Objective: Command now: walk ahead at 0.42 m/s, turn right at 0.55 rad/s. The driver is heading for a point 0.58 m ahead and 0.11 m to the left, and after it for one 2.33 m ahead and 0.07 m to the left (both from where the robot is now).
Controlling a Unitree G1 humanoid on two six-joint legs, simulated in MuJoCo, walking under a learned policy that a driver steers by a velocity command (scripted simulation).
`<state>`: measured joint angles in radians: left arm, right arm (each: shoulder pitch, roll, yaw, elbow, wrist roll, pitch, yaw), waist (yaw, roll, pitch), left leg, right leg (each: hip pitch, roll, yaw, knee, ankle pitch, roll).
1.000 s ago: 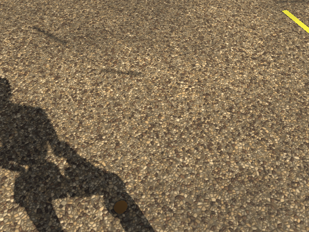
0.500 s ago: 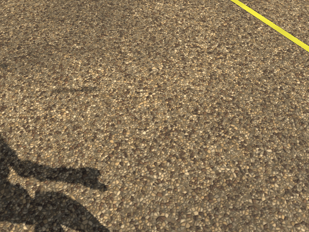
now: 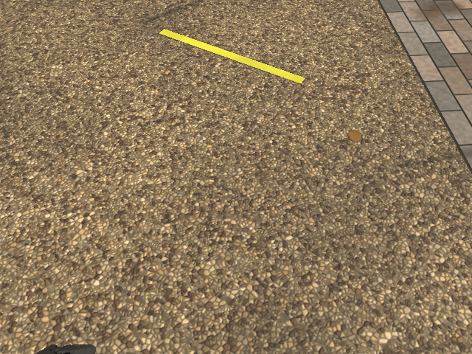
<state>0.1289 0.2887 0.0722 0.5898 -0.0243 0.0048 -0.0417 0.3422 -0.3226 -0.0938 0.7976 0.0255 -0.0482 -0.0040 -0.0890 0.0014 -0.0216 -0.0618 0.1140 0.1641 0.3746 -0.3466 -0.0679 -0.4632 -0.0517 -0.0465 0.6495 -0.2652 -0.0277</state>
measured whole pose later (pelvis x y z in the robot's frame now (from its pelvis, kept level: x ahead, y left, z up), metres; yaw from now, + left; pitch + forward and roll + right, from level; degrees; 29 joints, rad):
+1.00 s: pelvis +0.57 -0.06 -0.01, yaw +14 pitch +2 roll +1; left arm 0.07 0.29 0.03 0.63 0.00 -0.12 -0.01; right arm 0.37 -0.30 -0.07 0.73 0.02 -0.03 -0.01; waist -0.08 -0.02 0.00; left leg -0.11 -0.11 -0.22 0.52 -0.43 0.05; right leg -0.46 0.00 0.07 0.47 -0.04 0.02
